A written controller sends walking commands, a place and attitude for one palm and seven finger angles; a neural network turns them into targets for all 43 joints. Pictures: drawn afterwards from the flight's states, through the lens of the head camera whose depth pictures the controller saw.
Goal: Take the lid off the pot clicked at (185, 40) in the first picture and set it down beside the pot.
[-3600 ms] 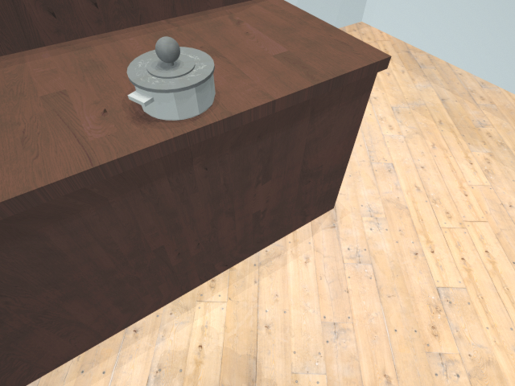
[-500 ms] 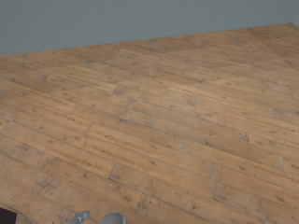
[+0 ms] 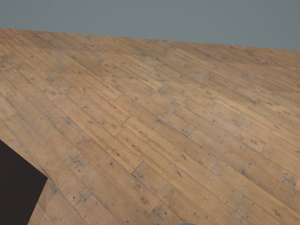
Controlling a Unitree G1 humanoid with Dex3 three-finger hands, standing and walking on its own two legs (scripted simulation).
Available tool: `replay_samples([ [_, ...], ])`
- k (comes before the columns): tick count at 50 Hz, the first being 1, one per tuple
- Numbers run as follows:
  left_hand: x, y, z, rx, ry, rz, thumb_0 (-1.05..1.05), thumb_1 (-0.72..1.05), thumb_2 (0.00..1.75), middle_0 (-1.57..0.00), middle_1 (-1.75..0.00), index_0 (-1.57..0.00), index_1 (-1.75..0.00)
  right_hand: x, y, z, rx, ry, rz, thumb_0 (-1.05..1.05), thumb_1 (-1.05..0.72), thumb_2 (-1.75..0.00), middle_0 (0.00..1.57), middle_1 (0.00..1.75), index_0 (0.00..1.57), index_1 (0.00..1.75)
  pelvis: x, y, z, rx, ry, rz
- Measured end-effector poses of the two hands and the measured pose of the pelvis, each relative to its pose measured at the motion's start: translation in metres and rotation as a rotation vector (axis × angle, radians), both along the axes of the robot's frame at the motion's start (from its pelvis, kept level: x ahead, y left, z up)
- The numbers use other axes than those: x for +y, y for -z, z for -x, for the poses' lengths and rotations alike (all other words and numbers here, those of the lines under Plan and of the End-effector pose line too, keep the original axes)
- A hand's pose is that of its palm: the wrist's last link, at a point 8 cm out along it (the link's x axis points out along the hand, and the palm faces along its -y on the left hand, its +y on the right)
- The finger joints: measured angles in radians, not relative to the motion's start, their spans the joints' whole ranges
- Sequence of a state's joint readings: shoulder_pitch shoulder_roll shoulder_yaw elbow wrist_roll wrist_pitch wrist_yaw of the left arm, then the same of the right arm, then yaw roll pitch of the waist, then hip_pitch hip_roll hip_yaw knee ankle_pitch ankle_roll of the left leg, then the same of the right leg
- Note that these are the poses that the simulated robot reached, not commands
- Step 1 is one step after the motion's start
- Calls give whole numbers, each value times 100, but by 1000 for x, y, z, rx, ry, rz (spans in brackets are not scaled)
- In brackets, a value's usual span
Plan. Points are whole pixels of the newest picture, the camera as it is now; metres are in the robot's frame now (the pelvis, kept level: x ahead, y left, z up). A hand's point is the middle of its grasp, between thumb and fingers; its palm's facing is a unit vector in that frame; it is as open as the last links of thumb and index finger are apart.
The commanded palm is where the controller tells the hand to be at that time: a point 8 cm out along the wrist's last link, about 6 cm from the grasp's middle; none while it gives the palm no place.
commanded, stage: turn to face it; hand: left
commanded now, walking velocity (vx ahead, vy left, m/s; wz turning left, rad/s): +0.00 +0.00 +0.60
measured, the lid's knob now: out of the picture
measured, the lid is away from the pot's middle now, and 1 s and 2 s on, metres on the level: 0.00 0.00 0.00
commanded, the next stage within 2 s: none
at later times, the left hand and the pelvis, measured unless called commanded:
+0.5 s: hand out of the picture -0.06 +0.17 -0.17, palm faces +0.39 -0.89 -0.25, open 7.4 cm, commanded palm none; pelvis -0.02 -0.04 -0.01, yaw +21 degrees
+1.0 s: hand out of the picture -0.04 +0.17 -0.14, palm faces +0.60 -0.74 -0.31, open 7.4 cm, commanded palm none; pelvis +0.00 -0.07 +0.00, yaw +39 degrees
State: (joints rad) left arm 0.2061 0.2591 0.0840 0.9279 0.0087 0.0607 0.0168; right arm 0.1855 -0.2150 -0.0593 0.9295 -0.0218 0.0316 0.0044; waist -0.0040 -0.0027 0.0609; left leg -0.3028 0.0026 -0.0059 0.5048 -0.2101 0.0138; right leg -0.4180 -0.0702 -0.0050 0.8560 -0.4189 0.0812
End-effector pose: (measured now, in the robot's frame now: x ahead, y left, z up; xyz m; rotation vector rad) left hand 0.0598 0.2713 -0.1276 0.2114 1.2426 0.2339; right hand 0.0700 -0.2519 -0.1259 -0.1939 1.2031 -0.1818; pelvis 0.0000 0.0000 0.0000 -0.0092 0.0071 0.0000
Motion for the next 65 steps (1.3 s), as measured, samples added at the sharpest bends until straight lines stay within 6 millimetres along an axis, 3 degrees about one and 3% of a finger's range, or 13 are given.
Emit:
replay_samples([
  [6, -31, -9, 1, -96, -42, -44, 1, 90, 90, -20, -30, -20, -30, -36, 20, -26, -14, -62, -22, 0, -90, -90, 21, 30, 20, 30, -33, 11, 2, -5, -93, -11],
  [10, -51, -18, 20, -114, -97, -41, 1, 90, 90, -20, -30, -21, -30, -47, 16, -47, -7, -134, -19, 0, -90, -90, 20, 30, 20, 30, -44, 4, 4, -20, -163, -31],
  [14, -65, -18, 43, -87, -148, -22, 1, 90, 90, -21, -30, -21, -30, -47, 7, -66, -16, -200, -25, 0, -90, -90, 20, 30, 20, 30, -52, -2, 5, -24, -217, -54],
  [21, -70, -4, 101, -10, -268, 24, 1, 90, 90, -21, -30, -21, -30, -16, -2, -101, -29, -340, -18, 0, -90, -90, 20, 30, 19, 30, -49, -2, 11, -13, -303, -53],
  [26, -53, 20, 149, 43, -382, 49, 1, 90, 90, -21, -30, -21, -30, 23, -5, -125, -96, -456, 7, 0, -90, -90, 20, 30, 20, 30, -32, 12, 17, -5, -374, -24],
  [29, -42, 25, 168, 85, -429, 43, 1, 90, 90, -21, -30, -21, -30, 39, -9, -127, -118, -493, 12, 0, -90, -90, 20, 30, 20, 30, -29, 12, 21, -11, -400, -25],
  [33, -33, 16, 169, 55, -472, 30, 1, 90, 90, -20, -30, -20, -30, 45, -13, -118, -82, -521, 18, 0, -90, -90, 20, 30, 20, 30, -29, 4, 22, -9, -448, -10],
  [39, -33, -1, 153, -24, -498, -8, 1, 90, 90, -20, -30, -20, -30, 39, -6, -111, -21, -545, 1, 0, -90, -90, 21, 30, 20, 30, -36, -1, 18, -3, -514, -6],
  [45, -50, -11, 129, -114, -519, -67, 1, 90, 90, -20, -30, -20, -30, 17, 18, -119, 24, -566, -23, 0, -90, -90, 21, 30, 20, 30, -58, 9, 6, 5, -593, -24],
  [48, -66, -18, 129, -140, -541, -84, 1, 90, 90, -20, -30, -20, -30, 10, 24, -129, 49, -595, -22, 0, -90, -90, 21, 30, 20, 30, -66, 8, 4, -9, -648, -26],
  [53, -92, -24, 144, -126, -608, -67, 1, 90, 90, -21, -30, -21, -30, 10, 16, -143, 68, -663, -20, 0, -90, -90, 20, 30, 20, 30, -73, -1, 2, -14, -717, -49],
  [57, -108, -19, 165, -102, -667, -38, 1, 90, 90, -21, -30, -21, -30, 24, 10, -153, 74, -725, -11, 0, -90, -90, 20, 30, 20, 30, -74, -4, 3, -10, -768, -61],
  [65, -128, 10, 243, -11, -833, 30, 1, 90, 90, -21, -30, -21, -30, 93, -1, -174, -14, -899, 9, 0, -90, -90, 20, 30, 20, 30, -60, 6, 21, -2, -869, -35],
])
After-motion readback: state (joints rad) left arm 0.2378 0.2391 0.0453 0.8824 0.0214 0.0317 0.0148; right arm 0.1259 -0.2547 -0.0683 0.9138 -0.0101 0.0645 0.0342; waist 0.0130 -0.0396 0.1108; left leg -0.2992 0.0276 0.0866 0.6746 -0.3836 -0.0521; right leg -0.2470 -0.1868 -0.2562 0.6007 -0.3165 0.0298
